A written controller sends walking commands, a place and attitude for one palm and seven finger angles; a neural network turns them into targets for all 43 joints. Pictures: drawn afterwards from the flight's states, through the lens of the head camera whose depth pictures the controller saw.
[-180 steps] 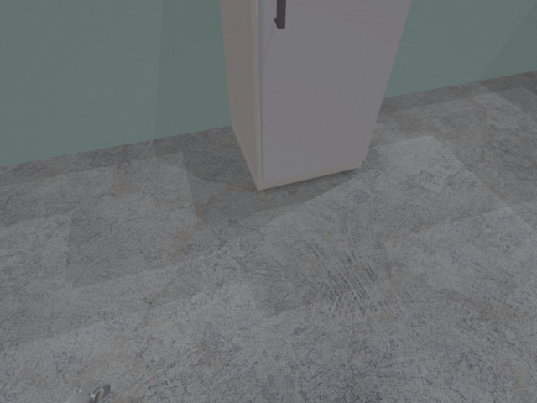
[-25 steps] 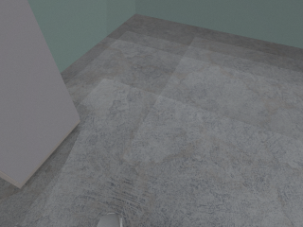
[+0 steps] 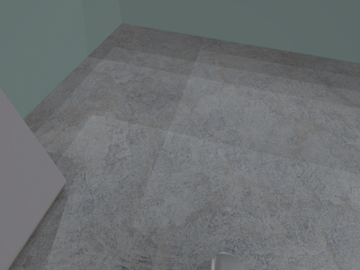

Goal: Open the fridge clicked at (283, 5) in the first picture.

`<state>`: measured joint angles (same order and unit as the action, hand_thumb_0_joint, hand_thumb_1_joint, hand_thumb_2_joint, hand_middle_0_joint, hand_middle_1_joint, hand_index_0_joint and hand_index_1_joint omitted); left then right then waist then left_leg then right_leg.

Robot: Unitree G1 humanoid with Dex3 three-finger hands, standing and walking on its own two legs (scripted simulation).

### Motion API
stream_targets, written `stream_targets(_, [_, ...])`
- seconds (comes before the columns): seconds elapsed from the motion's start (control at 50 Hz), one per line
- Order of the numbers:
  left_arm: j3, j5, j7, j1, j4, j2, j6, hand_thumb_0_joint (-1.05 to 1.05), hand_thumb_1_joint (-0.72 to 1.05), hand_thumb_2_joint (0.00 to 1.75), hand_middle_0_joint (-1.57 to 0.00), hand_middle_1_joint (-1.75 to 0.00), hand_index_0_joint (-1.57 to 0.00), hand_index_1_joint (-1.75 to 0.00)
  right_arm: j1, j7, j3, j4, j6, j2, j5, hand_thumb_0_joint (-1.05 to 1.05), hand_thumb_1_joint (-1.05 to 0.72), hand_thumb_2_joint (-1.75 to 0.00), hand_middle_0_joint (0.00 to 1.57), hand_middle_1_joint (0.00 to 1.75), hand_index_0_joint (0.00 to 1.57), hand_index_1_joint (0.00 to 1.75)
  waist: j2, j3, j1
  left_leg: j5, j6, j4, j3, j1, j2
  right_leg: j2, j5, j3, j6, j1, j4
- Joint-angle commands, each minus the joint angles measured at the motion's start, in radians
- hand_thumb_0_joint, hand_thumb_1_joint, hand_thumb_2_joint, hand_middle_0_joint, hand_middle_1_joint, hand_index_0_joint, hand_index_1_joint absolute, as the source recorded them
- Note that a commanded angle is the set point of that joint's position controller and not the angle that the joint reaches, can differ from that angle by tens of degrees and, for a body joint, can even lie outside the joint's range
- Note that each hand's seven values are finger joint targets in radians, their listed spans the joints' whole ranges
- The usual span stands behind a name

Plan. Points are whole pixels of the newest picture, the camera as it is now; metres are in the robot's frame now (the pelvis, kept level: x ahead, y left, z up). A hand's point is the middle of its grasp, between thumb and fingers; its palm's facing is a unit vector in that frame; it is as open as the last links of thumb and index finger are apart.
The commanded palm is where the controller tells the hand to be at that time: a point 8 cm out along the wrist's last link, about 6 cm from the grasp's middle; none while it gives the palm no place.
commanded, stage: walk to a spot facing it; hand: left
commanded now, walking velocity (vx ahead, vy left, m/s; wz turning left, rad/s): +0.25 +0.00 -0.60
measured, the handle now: out of the picture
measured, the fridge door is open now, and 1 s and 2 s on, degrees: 0 0 0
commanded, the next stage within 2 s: turn to face it in 0.10 s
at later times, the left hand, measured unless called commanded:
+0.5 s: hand (156, 207) +0.31 +0.09 -0.16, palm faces -0.08 -0.98 -0.16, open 7.3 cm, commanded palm none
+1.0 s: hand (113, 227) +0.25 +0.20 -0.17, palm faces +0.24 -0.93 -0.29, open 7.4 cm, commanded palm none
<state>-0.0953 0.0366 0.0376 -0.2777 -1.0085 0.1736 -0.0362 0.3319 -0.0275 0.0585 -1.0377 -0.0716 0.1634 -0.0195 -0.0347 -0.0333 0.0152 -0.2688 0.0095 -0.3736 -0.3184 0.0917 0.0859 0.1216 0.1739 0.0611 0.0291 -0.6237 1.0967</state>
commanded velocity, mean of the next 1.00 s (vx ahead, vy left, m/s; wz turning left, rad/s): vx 0.03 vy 0.00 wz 0.40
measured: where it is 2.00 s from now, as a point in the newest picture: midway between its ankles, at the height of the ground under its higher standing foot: outside the picture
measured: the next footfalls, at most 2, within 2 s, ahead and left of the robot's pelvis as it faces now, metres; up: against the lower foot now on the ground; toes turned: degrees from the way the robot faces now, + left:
right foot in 0.22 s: +0.22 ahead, -0.15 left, +0.00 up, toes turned -15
left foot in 0.64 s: +0.27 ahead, +0.06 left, +0.00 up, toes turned +12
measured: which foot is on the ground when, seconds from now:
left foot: down 0.00-0.22, up 0.24-0.62, down 0.64-1.00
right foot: up 0.00-0.20, down 0.22-0.64, up 0.66-1.00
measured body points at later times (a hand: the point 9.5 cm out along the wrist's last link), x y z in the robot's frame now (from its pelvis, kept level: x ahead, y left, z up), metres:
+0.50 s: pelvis +0.17 -0.05 -0.01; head +0.18 -0.06 +0.44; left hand +0.32 +0.14 -0.15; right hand +0.18 -0.28 -0.17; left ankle +0.22 +0.07 -0.70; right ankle +0.18 -0.14 -0.74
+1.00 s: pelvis +0.21 -0.04 +0.00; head +0.25 -0.02 +0.44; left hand +0.24 +0.25 -0.15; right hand +0.32 -0.27 -0.15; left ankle +0.24 +0.06 -0.74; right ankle +0.23 -0.21 -0.69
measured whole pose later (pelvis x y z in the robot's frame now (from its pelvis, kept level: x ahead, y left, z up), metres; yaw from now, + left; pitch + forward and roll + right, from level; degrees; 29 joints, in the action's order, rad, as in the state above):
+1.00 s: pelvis +0.21 -0.04 +0.00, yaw +12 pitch +2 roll -1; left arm -0.09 0.01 -0.02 -0.17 -0.93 0.26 -0.06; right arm 0.21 0.00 0.07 -0.94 0.03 0.21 -0.02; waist 0.01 -0.06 -0.03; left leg -0.18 0.06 -0.47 -0.01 0.33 -0.02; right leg 0.08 0.42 0.01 0.10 -0.44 0.93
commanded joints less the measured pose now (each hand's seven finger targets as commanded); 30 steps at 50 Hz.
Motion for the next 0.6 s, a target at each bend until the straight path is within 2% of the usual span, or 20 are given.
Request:
stream_targets(0.0, [0.002,-0.002,0.014,0.159,0.111,0.009,0.027,0.00,0.90,0.90,-0.20,-0.30,-0.20,-0.30,0.105,0.000,0.020,0.014,-0.016,0.116,-0.008,0.00,-0.90,-0.90,0.20,0.30,0.20,0.30,0.157,-0.084,-0.057,0.239,0.086,0.173,0.097,-0.055,0.281,0.014,-0.007,0.035,-0.001,-0.079,-0.208])
stream_targets(0.06, [0.007,-0.005,0.014,0.203,0.125,0.010,0.035,0.00,0.90,0.90,-0.20,-0.30,-0.20,-0.30,0.115,0.003,0.024,0.006,-0.006,0.136,-0.013,0.00,-0.90,-0.90,0.20,0.30,0.20,0.30,0.192,-0.077,-0.068,0.340,0.077,0.110,0.045,-0.086,0.290,-0.023,0.016,0.070,-0.027,-0.001,-0.347])
stream_targets(0.08, [0.008,-0.006,0.013,0.203,0.130,0.022,0.040,0.00,0.90,0.90,-0.20,-0.30,-0.20,-0.30,0.119,0.005,0.027,0.006,-0.003,0.143,-0.014,0.00,-0.90,-0.90,0.20,0.30,0.20,0.30,0.181,-0.063,-0.064,0.405,0.071,0.073,0.039,-0.103,0.298,-0.042,0.038,0.084,-0.041,0.033,-0.380])
stream_targets(0.1, [0.005,-0.006,0.012,0.182,0.126,0.029,0.043,0.00,0.90,0.90,-0.20,-0.30,-0.20,-0.30,0.105,0.005,0.030,0.013,-0.001,0.155,-0.014,0.00,-0.90,-0.90,0.20,0.30,0.20,0.30,0.183,-0.050,-0.045,0.509,0.066,0.020,0.018,-0.109,0.302,-0.065,0.054,0.098,-0.056,0.082,-0.406])
stream_targets(0.12, [0.003,-0.005,0.011,0.130,0.112,0.045,0.049,0.00,0.90,0.90,-0.20,-0.30,-0.20,-0.30,0.091,0.006,0.035,0.021,0.002,0.173,-0.012,0.00,-0.90,-0.90,0.20,0.30,0.20,0.30,0.183,-0.010,-0.016,0.644,0.056,-0.079,-0.008,-0.120,0.297,-0.100,0.077,0.125,-0.074,0.169,-0.441])
stream_targets(0.14, [-0.004,-0.003,0.008,0.028,0.082,0.072,0.058,0.00,0.90,0.90,-0.20,-0.30,-0.20,-0.30,0.078,0.008,0.037,0.033,0.004,0.189,-0.007,0.00,-0.90,-0.90,0.20,0.30,0.20,0.30,0.162,0.059,0.035,0.730,0.033,-0.242,-0.029,-0.083,0.279,-0.136,0.053,0.151,-0.090,0.339,-0.494])
stream_targets(0.16, [-0.022,-0.002,0.002,-0.129,0.040,0.139,0.073,0.00,0.90,0.90,-0.20,-0.30,-0.20,-0.30,0.057,0.017,0.035,0.049,0.006,0.194,0.002,0.00,-0.90,-0.90,0.20,0.30,0.20,0.30,0.072,0.159,0.121,0.647,-0.009,-0.480,-0.039,0.049,0.248,-0.120,-0.042,0.114,-0.108,0.608,-0.568])
stream_targets(0.18, [-0.045,-0.002,-0.017,-0.221,0.023,0.267,0.088,0.00,0.90,0.90,-0.20,-0.30,-0.20,-0.30,0.093,0.027,0.016,0.082,0.008,0.110,0.016,0.00,-0.90,-0.90,0.20,0.30,0.20,0.30,-0.187,0.269,0.138,-0.087,-0.063,-0.786,-0.012,0.409,0.100,0.172,-0.271,-0.297,-0.200,0.902,-0.600])
stream_targets(0.2, [-0.046,-0.031,-0.030,-0.243,0.010,0.322,0.082,0.00,0.90,0.90,-0.20,-0.30,-0.20,-0.30,0.041,0.013,0.010,0.103,0.015,0.081,0.018,0.00,-0.90,-0.90,0.20,0.30,0.20,0.30,-0.189,0.298,0.123,-0.377,-0.071,-1.011,0.144,0.541,0.028,0.335,-0.565,-0.508,-0.287,0.901,-0.674])
stream_targets(0.22, [-0.037,-0.031,-0.042,-0.175,0.036,0.294,0.084,0.00,0.90,0.90,-0.20,-0.30,-0.20,-0.30,0.044,0.006,0.008,0.090,0.019,0.091,0.014,0.00,-0.90,-0.90,0.20,0.30,0.20,0.30,-0.155,0.283,0.096,-0.284,-0.063,-1.046,0.271,0.526,0.052,0.326,-0.529,-0.457,-0.280,0.782,-0.719])
stream_targets(0.24, [-0.021,-0.027,-0.049,-0.075,0.052,0.245,0.081,0.00,0.90,0.90,-0.20,-0.30,-0.20,-0.30,0.040,0.004,0.008,0.073,0.026,0.082,0.010,0.00,-0.90,-0.90,0.20,0.30,0.20,0.30,-0.120,0.205,0.053,-0.222,-0.061,-1.047,0.287,0.516,0.073,0.304,-0.427,-0.412,-0.271,0.661,-0.741])
stream_targets(0.26, [0.001,-0.027,-0.055,0.010,0.065,0.187,0.085,0.00,0.90,0.90,-0.20,-0.30,-0.20,-0.30,0.052,0.004,0.002,0.043,0.038,0.078,0.000,0.00,-0.90,-0.90,0.20,0.30,0.20,0.30,-0.047,0.142,0.010,-0.154,-0.059,-0.988,0.298,0.473,0.099,0.253,-0.417,-0.283,-0.237,0.539,-0.747])
stream_targets(0.28, [0.012,-0.024,-0.062,0.058,0.068,0.145,0.089,0.00,0.90,0.90,-0.20,-0.30,-0.20,-0.30,0.075,0.004,-0.003,0.020,0.051,0.055,-0.004,0.00,-0.90,-0.90,0.20,0.30,0.20,0.30,-0.003,0.106,-0.022,-0.115,-0.057,-0.915,0.300,0.415,0.103,0.213,-0.437,-0.182,-0.208,0.435,-0.758])
stream_targets(0.3, [0.023,-0.019,-0.062,0.092,0.069,0.132,0.094,0.00,0.90,0.90,-0.20,-0.30,-0.20,-0.30,0.116,0.004,-0.011,0.000,0.064,0.037,-0.005,0.00,-0.90,-0.90,0.20,0.30,0.20,0.30,-0.031,0.088,-0.055,-0.101,-0.061,-0.858,0.294,0.380,0.093,0.189,-0.473,-0.103,-0.187,0.380,-0.763])
stream_targets(0.32, [0.032,-0.017,-0.063,0.119,0.068,0.121,0.094,0.00,0.90,0.90,-0.20,-0.30,-0.20,-0.30,0.150,0.004,-0.015,-0.014,0.076,0.028,-0.003,0.00,-0.90,-0.90,0.20,0.30,0.20,0.30,-0.048,0.092,-0.076,-0.097,-0.065,-0.787,0.292,0.344,0.086,0.176,-0.468,-0.038,-0.176,0.351,-0.763])
stream_targets(0.38, [0.045,-0.019,-0.062,0.140,0.066,0.106,0.083,0.00,0.90,0.90,-0.20,-0.30,-0.20,-0.30,0.134,0.009,-0.021,-0.009,0.089,0.012,0.003,0.00,-0.90,-0.90,0.20,0.30,0.20,0.30,-0.083,0.066,-0.078,-0.054,-0.068,-0.649,0.264,0.294,0.055,0.160,-0.335,0.023,-0.164,0.305,-0.803])
stream_targets(0.46, [0.022,-0.016,-0.067,0.114,0.071,0.122,0.062,0.00,0.90,0.90,-0.20,-0.30,-0.20,-0.30,-0.006,0.022,-0.009,0.051,0.092,0.037,0.002,0.00,-0.90,-0.90,0.20,0.30,0.20,0.30,-0.102,0.008,-0.028,-0.085,-0.072,-0.523,0.227,0.343,0.044,0.209,-0.248,0.033,-0.172,0.368,-0.789])
stream_targets(0.52, [0.006,-0.011,-0.070,0.103,0.082,0.147,0.049,0.00,0.90,0.90,-0.20,-0.30,-0.20,-0.30,-0.068,0.032,0.000,0.091,0.093,0.045,0.000,0.00,-0.90,-0.90,0.20,0.30,0.20,0.30,-0.094,-0.013,-0.012,-0.088,-0.060,-0.426,0.204,0.311,0.032,0.237,-0.198,0.047,-0.155,0.372,-0.739])
stream_targets(0.56, [-0.002,-0.014,-0.070,0.100,0.093,0.155,0.042,0.00,0.90,0.90,-0.20,-0.30,-0.20,-0.30,-0.054,0.036,0.005,0.102,0.091,0.061,-0.004,0.00,-0.90,-0.90,0.20,0.30,0.20,0.30,-0.074,0.004,-0.023,-0.020,-0.051,-0.303,0.186,0.253,0.019,0.227,-0.173,0.079,-0.123,0.389,-0.658])
stream_targets(0.58, [-0.003,-0.017,-0.069,0.101,0.097,0.148,0.035,0.00,0.90,0.90,-0.20,-0.30,-0.20,-0.30,-0.019,0.037,0.012,0.103,0.090,0.080,-0.005,0.00,-0.90,-0.90,0.20,0.30,0.20,0.30,-0.003,0.024,-0.042,0.065,-0.042,-0.210,0.197,0.177,0.016,0.205,-0.120,0.110,-0.092,0.365,-0.567])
